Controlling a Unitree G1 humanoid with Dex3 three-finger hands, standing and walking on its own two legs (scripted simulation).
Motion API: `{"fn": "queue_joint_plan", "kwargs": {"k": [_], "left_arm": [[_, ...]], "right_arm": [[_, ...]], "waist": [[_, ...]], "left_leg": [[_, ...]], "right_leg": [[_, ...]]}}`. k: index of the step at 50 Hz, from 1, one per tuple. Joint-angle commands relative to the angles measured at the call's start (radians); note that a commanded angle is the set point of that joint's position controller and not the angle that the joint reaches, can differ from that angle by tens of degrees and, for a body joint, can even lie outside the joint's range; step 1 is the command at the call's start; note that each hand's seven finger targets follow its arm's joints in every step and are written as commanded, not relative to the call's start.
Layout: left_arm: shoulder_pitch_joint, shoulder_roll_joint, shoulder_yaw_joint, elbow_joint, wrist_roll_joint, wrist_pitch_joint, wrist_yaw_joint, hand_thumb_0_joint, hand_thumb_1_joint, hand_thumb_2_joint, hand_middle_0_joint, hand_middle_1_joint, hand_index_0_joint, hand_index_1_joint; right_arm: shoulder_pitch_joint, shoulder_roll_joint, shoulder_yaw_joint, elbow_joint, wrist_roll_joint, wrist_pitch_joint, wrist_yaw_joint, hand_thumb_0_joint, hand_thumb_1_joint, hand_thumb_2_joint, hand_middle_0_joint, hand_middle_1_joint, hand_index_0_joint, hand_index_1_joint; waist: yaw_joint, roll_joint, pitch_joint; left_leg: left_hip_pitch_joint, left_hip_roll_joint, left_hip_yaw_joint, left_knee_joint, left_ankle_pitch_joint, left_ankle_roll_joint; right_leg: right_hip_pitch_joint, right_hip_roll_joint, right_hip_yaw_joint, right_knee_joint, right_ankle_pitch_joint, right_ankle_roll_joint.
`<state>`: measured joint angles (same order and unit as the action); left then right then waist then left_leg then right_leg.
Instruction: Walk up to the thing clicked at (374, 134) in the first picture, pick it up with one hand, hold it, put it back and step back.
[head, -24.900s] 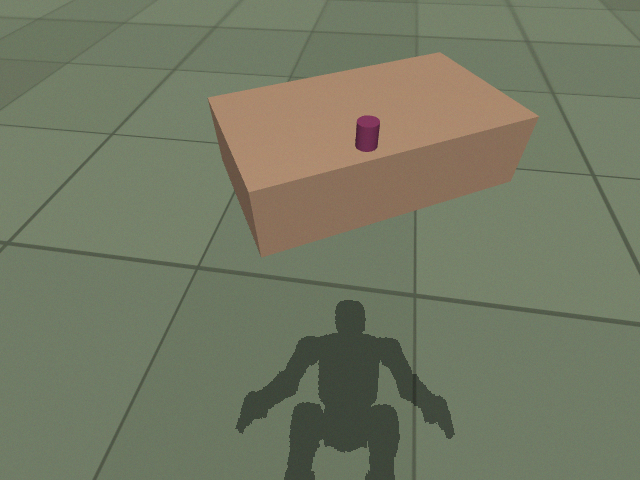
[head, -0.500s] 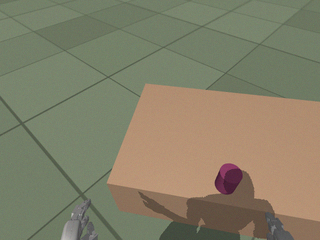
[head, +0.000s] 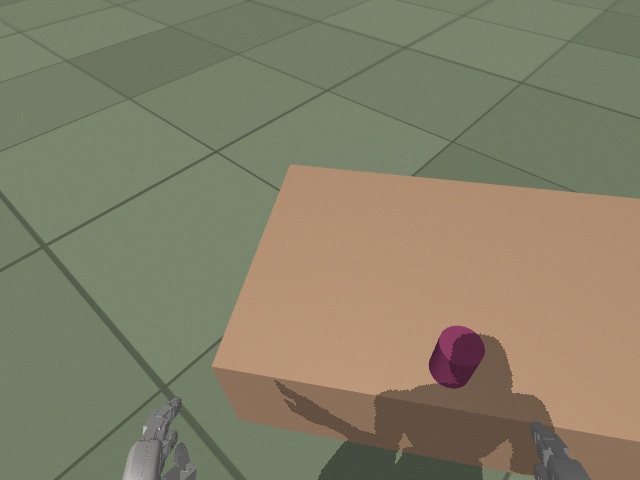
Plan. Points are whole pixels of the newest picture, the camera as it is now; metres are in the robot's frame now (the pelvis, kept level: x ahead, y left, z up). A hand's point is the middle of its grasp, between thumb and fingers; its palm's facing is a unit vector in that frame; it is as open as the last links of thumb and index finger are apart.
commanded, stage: home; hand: right
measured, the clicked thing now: (455, 357) +0.46 -0.23 -0.30
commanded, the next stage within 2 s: stand in 0.78 s
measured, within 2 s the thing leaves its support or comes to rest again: neither
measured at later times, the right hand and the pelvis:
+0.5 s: hand out of the picture +0.17 -0.17 -0.04, palm faces +0.05 +0.97 -0.22, open 17.4 cm; pelvis +0.01 +0.01 +0.00, yaw +0 degrees
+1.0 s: hand out of the picture +0.14 -0.22 -0.09, palm faces -0.02 +0.94 -0.34, open 17.0 cm; pelvis +0.00 +0.00 +0.03, yaw +0 degrees
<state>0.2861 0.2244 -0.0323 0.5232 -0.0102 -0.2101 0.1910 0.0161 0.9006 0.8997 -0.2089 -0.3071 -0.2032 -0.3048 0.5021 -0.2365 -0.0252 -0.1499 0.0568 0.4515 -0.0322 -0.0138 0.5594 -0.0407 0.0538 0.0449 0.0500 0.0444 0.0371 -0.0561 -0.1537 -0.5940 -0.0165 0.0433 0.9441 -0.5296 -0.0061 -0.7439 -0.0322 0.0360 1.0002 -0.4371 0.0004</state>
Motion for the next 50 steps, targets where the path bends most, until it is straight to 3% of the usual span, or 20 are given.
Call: {"fn": "queue_joint_plan", "kwargs": {"k": [1,3,6,8,15,22,31,38,39,40,41,43,44,46,47,50], "left_arm": [[-0.068,0.131,0.063,-0.156,0.0,-0.052,0.013,0.0,0.897,0.903,-0.201,-0.303,-0.201,-0.303],[-0.066,0.129,0.061,-0.152,-0.002,-0.054,0.012,0.0,0.897,0.903,-0.201,-0.303,-0.201,-0.303],[-0.063,0.123,0.055,-0.155,-0.003,-0.05,0.009,0.0,0.897,0.903,-0.201,-0.303,-0.201,-0.303],[-0.055,0.13,0.062,-0.155,-0.001,-0.045,0.009,0.0,0.897,0.903,-0.201,-0.303,-0.201,-0.303],[-0.071,0.123,0.054,-0.155,-0.002,-0.047,0.004,0.0,0.897,0.903,-0.201,-0.303,-0.201,-0.303],[-0.059,0.121,0.056,-0.157,-0.002,-0.045,0.0,0.0,0.897,0.903,-0.201,-0.303,-0.201,-0.303],[-0.073,0.128,0.059,-0.166,-0.002,-0.044,-0.002,0.0,0.897,0.903,-0.201,-0.304,-0.201,-0.304],[-0.07,0.129,0.061,-0.168,-0.002,-0.043,0.0,0.0,0.898,0.903,-0.201,-0.304,-0.201,-0.304],[-0.186,0.271,0.106,0.084,0.127,0.057,-0.06,0.0,0.898,0.904,-0.201,-0.307,-0.201,-0.306],[-0.147,0.244,0.106,0.079,0.128,0.094,-0.096,0.0,0.898,0.904,-0.201,-0.307,-0.201,-0.306],[-0.136,0.22,0.103,0.073,0.121,0.102,-0.113,0.0,0.898,0.904,-0.201,-0.307,-0.201,-0.306],[-0.134,0.215,0.113,0.105,0.099,0.119,-0.142,0.0,0.898,0.904,-0.201,-0.307,-0.201,-0.306],[-0.143,0.214,0.109,0.126,0.085,0.123,-0.158,0.0,0.898,0.904,-0.201,-0.307,-0.201,-0.306],[-0.127,0.233,0.112,0.16,0.066,0.134,-0.179,0.0,0.9,0.9,-0.2,-0.3,-0.2,-0.301],[-0.128,0.233,0.114,0.178,0.063,0.137,-0.184,0.0,0.9,0.9,-0.2,-0.3,-0.2,-0.301],[-0.146,0.231,0.112,0.232,0.065,0.147,-0.187,0.0,0.9,0.9,-0.2,-0.3,-0.2,-0.301]], "right_arm": [[-0.027,-0.11,-0.068,-0.202,-0.003,-0.049,-0.005,0.0,0.56,-0.045,0.05,0.05,0.05,0.05],[-0.004,-0.099,-0.064,-0.177,-0.002,-0.045,-0.002,0.0,0.563,-0.044,0.05,0.049,0.05,0.049],[0.02,-0.085,-0.053,-0.146,-0.002,-0.044,0.0,0.0,0.535,-0.06,0.053,0.054,0.053,0.054],[-0.013,-0.111,-0.068,-0.184,-0.002,-0.046,-0.003,0.0,0.531,-0.062,0.053,0.055,0.053,0.055],[-0.016,-0.102,-0.064,-0.16,-0.003,-0.048,0.0,0.0,0.562,-0.044,0.05,0.049,0.05,0.049],[0.006,-0.092,-0.062,-0.149,-0.003,-0.053,0.001,0.0,0.541,-0.056,0.052,0.053,0.052,0.053],[-0.007,-0.096,-0.064,-0.156,0.0,-0.059,0.001,0.0,0.552,-0.049,0.051,0.051,0.051,0.051],[-0.024,-0.106,-0.066,-0.182,0.001,-0.067,-0.002,0.0,0.549,-0.051,0.051,0.051,0.051,0.051],[-0.216,-0.216,-0.071,0.169,-0.15,-0.277,-0.022,0.0,0.554,-0.046,0.049,0.049,0.05,0.049],[-0.199,-0.215,-0.084,0.347,-0.118,-0.357,-0.014,0.0,0.524,-0.064,0.053,0.055,0.053,0.055],[-0.206,-0.226,-0.084,0.38,-0.119,-0.401,-0.005,0.0,0.514,-0.069,0.054,0.056,0.054,0.056],[-0.218,-0.257,-0.068,0.429,-0.149,-0.439,0.002,0.0,0.6,0.0,0.039,0.033,0.04,0.033],[-0.225,-0.251,-0.063,0.472,-0.135,-0.446,0.007,0.0,0.598,-0.02,0.045,0.042,0.045,0.042],[-0.248,-0.241,-0.067,0.549,-0.11,-0.456,0.011,0.0,0.438,-0.18,0.2,0.202,0.2,0.202],[-0.257,-0.233,-0.063,0.581,-0.104,-0.46,0.008,0.0,0.358,-0.26,0.2,0.282,0.2,0.282],[-0.271,-0.209,-0.055,0.667,-0.098,-0.478,0.001,0.0,0.118,-0.5,0.2,0.3,0.2,0.3]], "waist": [[-0.002,-0.006,-0.083],[-0.004,0.0,-0.083],[0.009,0.038,-0.118],[0.008,0.028,-0.125],[0.005,0.005,-0.082],[0.013,0.036,-0.123],[0.008,0.016,-0.087],[0.0,0.014,-0.098],[-0.068,0.147,0.072],[-0.045,0.2,0.033],[-0.034,0.196,0.033],[-0.034,0.144,0.069],[-0.03,0.115,0.076],[-0.031,0.133,0.035],[-0.035,0.122,0.041],[-0.044,0.045,0.039]], "left_leg": [[-0.058,-0.028,0.021,-0.156,0.217,0.015],[-0.051,-0.028,0.024,-0.152,0.22,0.014],[-0.03,-0.026,0.02,-0.146,0.31,0.006],[-0.025,-0.023,0.012,-0.151,0.34,0.002],[-0.032,-0.021,0.013,-0.162,0.294,0.004],[-0.019,-0.019,0.001,-0.157,0.365,-0.006],[-0.044,-0.023,0.012,-0.165,0.262,0.005],[-0.041,-0.022,0.01,-0.16,0.272,0.006],[0.181,0.053,-0.106,-0.255,0.236,0.071],[0.211,0.108,-0.188,-0.313,0.263,0.089],[0.23,0.134,-0.248,-0.317,0.266,0.095],[0.153,0.136,-0.212,-0.336,0.276,0.083],[0.151,0.133,-0.192,-0.341,0.275,0.077],[0.202,0.126,-0.172,-0.332,0.337,0.053],[0.213,0.119,-0.159,-0.337,0.339,0.044],[0.287,0.092,-0.112,-0.323,0.378,0.024]], "right_leg": [[0.209,0.009,0.01,-0.156,0.179,-0.016],[0.211,0.009,0.012,-0.16,0.184,-0.017],[0.23,0.01,0.011,-0.134,0.27,-0.024],[0.235,0.011,0.004,-0.124,0.286,-0.026],[0.216,0.014,0.0,-0.143,0.241,-0.022],[0.233,0.014,-0.004,-0.112,0.29,-0.031],[0.207,0.014,0.001,-0.145,0.206,-0.022],[0.21,0.013,-0.001,-0.138,0.216,-0.021],[0.218,-0.005,0.036,-0.184,0.335,-0.061],[0.256,0.009,-0.003,-0.16,0.304,-0.054],[0.245,0.003,0.004,-0.185,0.275,-0.052],[0.319,0.005,0.003,-0.207,0.25,-0.062],[0.37,0.007,0.003,-0.25,0.242,-0.065],[0.418,-0.002,0.025,-0.29,0.306,-0.063],[0.426,-0.001,0.038,-0.305,0.329,-0.061],[0.461,-0.032,0.069,-0.371,0.4,-0.066]]}}
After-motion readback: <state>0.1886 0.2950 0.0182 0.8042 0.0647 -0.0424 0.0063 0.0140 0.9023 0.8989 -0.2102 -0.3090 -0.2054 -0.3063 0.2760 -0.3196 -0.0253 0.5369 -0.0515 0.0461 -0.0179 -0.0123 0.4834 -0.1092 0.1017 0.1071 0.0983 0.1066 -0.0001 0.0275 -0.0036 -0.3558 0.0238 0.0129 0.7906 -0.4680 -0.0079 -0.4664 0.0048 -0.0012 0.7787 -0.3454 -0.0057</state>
